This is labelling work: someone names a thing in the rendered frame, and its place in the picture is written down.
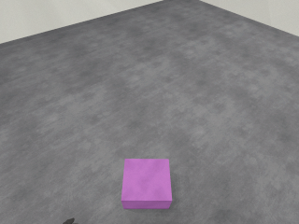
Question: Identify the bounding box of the carton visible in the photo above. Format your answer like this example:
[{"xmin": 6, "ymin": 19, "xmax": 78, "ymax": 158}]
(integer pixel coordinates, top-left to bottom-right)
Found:
[{"xmin": 121, "ymin": 159, "xmax": 173, "ymax": 209}]

